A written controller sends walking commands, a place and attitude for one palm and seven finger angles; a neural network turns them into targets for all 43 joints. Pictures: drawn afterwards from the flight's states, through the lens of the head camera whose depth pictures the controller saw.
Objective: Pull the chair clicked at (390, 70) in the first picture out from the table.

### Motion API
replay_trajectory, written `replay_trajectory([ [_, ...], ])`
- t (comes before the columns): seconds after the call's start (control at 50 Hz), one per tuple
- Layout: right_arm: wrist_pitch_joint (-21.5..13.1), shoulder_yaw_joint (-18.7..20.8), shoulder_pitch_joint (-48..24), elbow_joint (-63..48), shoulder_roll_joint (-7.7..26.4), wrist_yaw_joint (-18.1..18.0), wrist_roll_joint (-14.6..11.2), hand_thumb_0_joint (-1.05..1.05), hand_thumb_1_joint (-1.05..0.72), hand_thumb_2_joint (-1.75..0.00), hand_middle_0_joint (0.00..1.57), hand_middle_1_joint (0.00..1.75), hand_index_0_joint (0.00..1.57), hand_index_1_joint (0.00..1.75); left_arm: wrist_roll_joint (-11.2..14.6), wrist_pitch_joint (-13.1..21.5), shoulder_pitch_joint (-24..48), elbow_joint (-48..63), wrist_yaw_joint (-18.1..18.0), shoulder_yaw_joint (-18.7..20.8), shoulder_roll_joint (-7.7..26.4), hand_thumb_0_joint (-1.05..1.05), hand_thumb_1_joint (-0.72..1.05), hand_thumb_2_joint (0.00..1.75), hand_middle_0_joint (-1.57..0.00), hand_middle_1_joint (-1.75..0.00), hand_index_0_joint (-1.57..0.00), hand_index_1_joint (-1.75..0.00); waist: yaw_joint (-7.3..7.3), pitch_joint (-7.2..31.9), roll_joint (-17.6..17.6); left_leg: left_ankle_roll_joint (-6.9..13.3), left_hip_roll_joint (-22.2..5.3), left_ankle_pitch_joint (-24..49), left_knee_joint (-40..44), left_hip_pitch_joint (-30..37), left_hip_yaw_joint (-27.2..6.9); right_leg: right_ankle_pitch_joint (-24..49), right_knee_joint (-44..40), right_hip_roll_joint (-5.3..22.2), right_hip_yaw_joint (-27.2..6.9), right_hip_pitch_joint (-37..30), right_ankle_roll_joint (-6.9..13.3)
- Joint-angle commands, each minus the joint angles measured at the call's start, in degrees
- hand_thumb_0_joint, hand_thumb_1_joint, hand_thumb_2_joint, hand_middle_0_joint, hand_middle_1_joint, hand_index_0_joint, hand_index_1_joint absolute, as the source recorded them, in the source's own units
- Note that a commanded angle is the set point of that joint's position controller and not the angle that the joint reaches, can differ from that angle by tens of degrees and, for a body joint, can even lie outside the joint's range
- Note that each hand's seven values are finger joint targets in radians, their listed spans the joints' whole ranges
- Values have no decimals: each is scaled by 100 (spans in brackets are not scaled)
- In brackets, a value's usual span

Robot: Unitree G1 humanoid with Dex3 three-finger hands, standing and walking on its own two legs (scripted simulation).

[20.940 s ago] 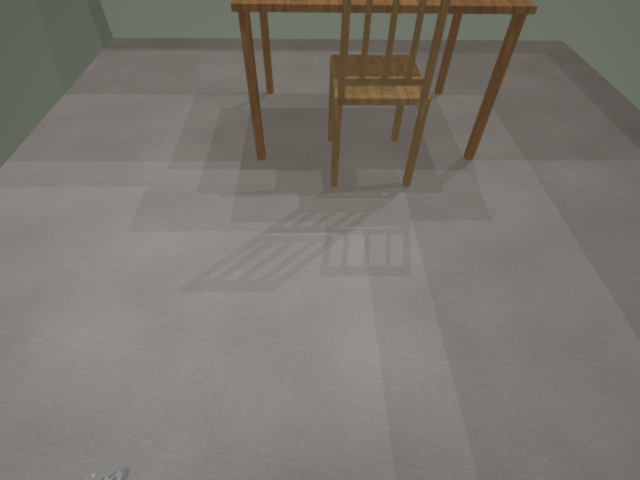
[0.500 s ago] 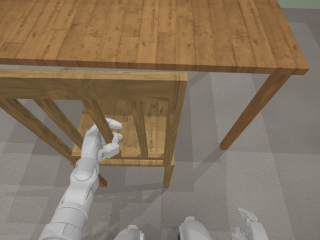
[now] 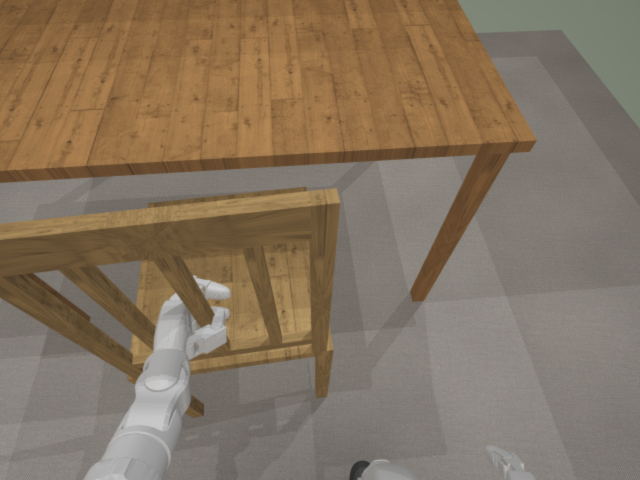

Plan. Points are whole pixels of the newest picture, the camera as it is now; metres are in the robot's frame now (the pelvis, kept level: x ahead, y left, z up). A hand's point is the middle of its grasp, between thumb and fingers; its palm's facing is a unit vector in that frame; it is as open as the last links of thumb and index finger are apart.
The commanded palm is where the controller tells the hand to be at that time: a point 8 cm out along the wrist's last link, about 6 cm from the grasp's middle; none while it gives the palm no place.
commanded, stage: step backward, pulling the chair out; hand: left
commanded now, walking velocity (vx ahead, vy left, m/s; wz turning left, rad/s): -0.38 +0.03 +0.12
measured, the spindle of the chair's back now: (201, 310) +0.34 +0.17 -0.05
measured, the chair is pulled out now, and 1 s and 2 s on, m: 0.07 0.19 0.29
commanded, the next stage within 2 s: none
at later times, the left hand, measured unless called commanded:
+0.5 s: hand (230, 391) +0.23 +0.12 -0.07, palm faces +0.08 -0.98 -0.17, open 5.2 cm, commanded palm +0.22 +0.17 -0.06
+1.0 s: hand (231, 415) +0.20 +0.11 -0.07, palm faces +0.06 -0.98 -0.18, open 5.2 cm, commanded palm +0.18 +0.17 -0.06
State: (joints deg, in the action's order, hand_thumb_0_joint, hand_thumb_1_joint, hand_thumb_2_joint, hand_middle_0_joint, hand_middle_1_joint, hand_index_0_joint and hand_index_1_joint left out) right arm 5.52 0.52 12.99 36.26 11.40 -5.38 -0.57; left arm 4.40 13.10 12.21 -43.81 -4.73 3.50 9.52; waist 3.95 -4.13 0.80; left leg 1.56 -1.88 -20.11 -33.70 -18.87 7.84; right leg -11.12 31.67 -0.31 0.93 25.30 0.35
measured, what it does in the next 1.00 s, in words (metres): shifts its weight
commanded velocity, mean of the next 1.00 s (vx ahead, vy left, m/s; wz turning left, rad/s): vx -0.38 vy -0.02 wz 0.07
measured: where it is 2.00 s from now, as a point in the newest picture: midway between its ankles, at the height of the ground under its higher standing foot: outside the picture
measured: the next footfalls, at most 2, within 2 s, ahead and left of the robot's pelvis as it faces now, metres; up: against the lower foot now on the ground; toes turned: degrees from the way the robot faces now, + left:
left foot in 1.16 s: -0.07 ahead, +0.12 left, +0.00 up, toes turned +6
right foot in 1.32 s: -0.02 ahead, -0.13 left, +0.00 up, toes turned +0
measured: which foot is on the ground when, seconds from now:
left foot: down 0.00-1.00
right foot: down 0.00-1.00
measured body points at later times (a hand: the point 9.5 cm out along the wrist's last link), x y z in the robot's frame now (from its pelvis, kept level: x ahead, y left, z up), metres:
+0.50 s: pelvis -0.07 -0.02 -0.01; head -0.02 -0.04 +0.44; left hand +0.22 +0.17 -0.05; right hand +0.05 -0.27 -0.14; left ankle -0.03 +0.09 -0.73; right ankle +0.04 -0.12 -0.73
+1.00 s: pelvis -0.11 -0.02 -0.01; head -0.05 -0.04 +0.43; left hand +0.20 +0.17 -0.05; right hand +0.01 -0.26 -0.15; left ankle -0.08 +0.11 -0.73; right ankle +0.00 -0.13 -0.73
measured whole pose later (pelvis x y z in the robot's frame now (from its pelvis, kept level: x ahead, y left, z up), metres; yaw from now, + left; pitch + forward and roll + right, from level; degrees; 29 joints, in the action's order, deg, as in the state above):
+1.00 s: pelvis -0.11 -0.02 -0.01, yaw +2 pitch +1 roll +1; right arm 2.0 0.4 11.6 39.6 11.6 -5.9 -1.1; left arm 3.3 11.5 14.6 -45.1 -6.4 -0.8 8.0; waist 2.3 -6.2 1.0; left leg -1.4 -2.3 -16.7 -38.8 -23.4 3.4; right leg -9.6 37.2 1.5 1.8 29.1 1.2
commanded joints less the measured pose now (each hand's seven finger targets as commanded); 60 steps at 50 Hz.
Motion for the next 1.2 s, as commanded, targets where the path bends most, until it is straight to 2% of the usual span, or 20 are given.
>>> replay_trajectory([
  [0.0, -237, 323, 147, -536, 913, -130, -46, 0, -90, -90, 20, 30, 20, 30, -298, 330, 855, 934, -131, -76, 806, 0, 90, 90, -50, -145, -50, -145, -76, 2420, 181, -319, -846, 2798, 155, 630, -762, 3609, 155, 1077, -833, -1347, 361],
  [0.12, -207, 269, 63, -514, 904, -172, -114, 0, -90, -90, 20, 30, 20, 30, -258, 288, 811, 809, -228, -153, 802, 0, 90, 90, -50, -145, -50, -145, -92, 2404, -180, -258, -521, 1244, 255, 256, -776, 2852, -213, 1267, -987, -1366, 367],
  [0.18, -188, 238, -16, -572, 937, -189, -138, 0, -90, -90, 20, 30, 20, 30, -252, 260, 836, 827, -262, -202, 796, 0, 90, 90, -50, -145, -50, -145, -128, 2203, -141, -161, -494, 703, 487, 109, -862, 1659, -456, 1148, -896, -1163, 257],
  [0.28, -242, 186, -87, -593, 975, -217, -165, 0, -90, -90, 20, 30, 20, 30, -293, 287, 1112, 750, -313, -395, 644, 0, 90, 90, -50, -145, -50, -145, -184, 1836, 342, 11, -758, 487, 1014, -191, -1048, 183, -316, 735, -512, -1007, 52],
  [0.38, -342, 168, -162, -567, 980, -235, -160, 0, -90, -90, 20, 30, 20, 30, -296, 293, 1515, 723, -335, -467, 563, 0, 90, 90, -50, -145, -50, -145, -257, 1580, 685, 185, -1131, 348, 1238, -777, -1268, -165, 547, 535, -368, -1046, 47],
  [0.44, -420, 199, -103, -507, 991, -258, -158, 0, -90, -90, 20, 30, 20, 30, -307, 291, 1679, 622, -353, -424, 630, 0, 90, 90, -50, -145, -50, -145, -253, 1392, 164, 146, -913, -322, 885, -1122, -1162, -404, 312, 725, -709, -980, 168],
  [0.5, -515, 244, 199, -343, 941, -178, -170, 0, -90, -90, 20, 30, 20, 30, -329, 329, 1655, 332, -382, -411, 696, 0, 90, 90, -50, -145, -50, -145, -190, 1479, -990, -73, -131, -1174, -256, -510, -868, -1642, -1397, 1428, -1774, -190, 454],
  [0.54, -572, 307, 313, -195, 968, -101, -167, 0, -90, -90, 20, 30, 20, 30, -373, 303, 1672, 114, -424, -293, 827, 0, 90, 90, -50, -145, -50, -145, -172, 1728, -1351, -205, 166, -903, -1080, -86, -780, -1252, -1976, 1976, -2188, -345, 710],
  [0.62, -669, 207, 151, -90, 948, 8, -157, 0, -90, -90, 20, 30, 20, 30, -377, 253, 1574, 106, -351, -302, 675, 0, 90, 90, -50, -145, -50, -145, -131, 2055, -825, -216, 48, -588, -378, -6, -1002, 455, -1212, 1856, -1361, -1107, 615],
  [0.68, -629, 249, 115, -197, 1087, -50, -105, 0, -90, -90, 20, 30, 20, 30, -350, 216, 1169, 300, -311, -428, 534, 0, 90, 90, -50, -145, -50, -145, -205, 1898, 8, 17, -422, 6, 889, -352, -1405, 219, -638, 1068, -708, -1312, 158],
  [0.74, -529, 199, -168, -598, 1041, -65, -146, 0, -90, -90, 20, 30, 20, 30, -348, 216, 1099, 741, -287, -628, 344, 0, 90, 90, -50, -145, -50, -145, -323, 1748, 677, 283, -1143, -486, 1490, -1065, -1595, -930, 354, 605, -299, -1500, -5],
  [0.8, -514, 204, -241, -564, 928, -128, -84, 0, -90, -90, 20, 30, 20, 30, -331, 178, 1470, 1126, -240, -627, 242, 0, 90, 90, -50, -145, -50, -145, -296, 1683, 503, 388, -1475, 1579, 1037, -803, -1634, 423, 1105, 469, -212, -1428, -38],
  [0.84, -544, 272, -191, -455, 979, -138, -38, 0, -90, -90, 20, 30, 20, 30, -389, 128, 1480, 1037, -220, -540, 358, 0, 90, 90, -50, -145, -50, -145, -259, 1647, 306, 161, -1317, 1845, 697, -609, -1433, 871, 795, 597, -325, -1347, 53],
  [0.86, -582, 254, -202, -396, 970, -123, -18, 0, -90, -90, 20, 30, 20, 30, -424, 138, 1564, 1027, -202, -697, 181, 0, 90, 90, -50, -145, -50, -145, -244, 1344, 587, 107, -1266, 1642, 773, -723, -1392, 759, 767, 619, -325, -1167, 91],
  [0.92, -586, 339, -9, -252, 938, -133, -48, 0, -90, -90, 20, 30, 20, 30, -410, 235, 1453, 948, -222, -439, 510, 0, 90, 90, -50, -145, -50, -145, -175, 2101, 175, -70, -1011, 1820, 213, -188, -1137, 1791, 465, 893, -680, -1345, 210],
  [0.98, -591, 334, 54, -212, 845, -124, -75, 0, -90, -90, 20, 30, 20, 30, -372, 233, 1226, 832, -239, -344, 686, 0, 90, 90, -50, -145, -50, -145, -143, 2008, -746, -260, -199, -560, -500, -70, -770, 367, -990, 1657, -1618, -696, 497],
  [1.02, -609, 288, -47, -205, 808, -99, -76, 0, -90, -90, 20, 30, 20, 30, -404, 172, 1220, 674, -275, -251, 773, 0, 90, 90, -50, -145, -50, -145, -225, 1940, -1107, -275, 50, -977, -1199, -38, -811, -311, -1558, 1952, -1740, -634, 633],
  [1.06, -643, 215, -46, -160, 813, -70, -74, 0, -90, -90, 20, 30, 20, 30, -430, 93, 1117, 602, -280, -212, 727, 0, 90, 90, -50, -145, -50, -145, -200, 2080, -1027, -276, 9, -877, -1049, -89, -977, 538, -1286, 1977, -1481, -1037, 690],
  [1.12, -640, 163, -62, -202, 865, -79, -88, 0, -90, -90, 20, 30, 20, 30, -385, 54, 1111, 792, -235, -352, 556, 0, 90, 90, -50, -145, -50, -145, -112, 2071, -877, -200, -129, -213, 288, 167, -936, 708, -917, 1568, -934, -1201, 367],
  [1.18, -541, 190, -278, -479, 1017, -136, -60, 0, -90, -90, 20, 30, 20, 30, -374, 76, 1069, 1131, -226, -610, 353, 0, 90, 90, -50, -145, -50, -145, -256, 1722, 896, 206, -1056, 232, 1349, -420, -1553, -381, 117, 654, -234, -1200, -62],
])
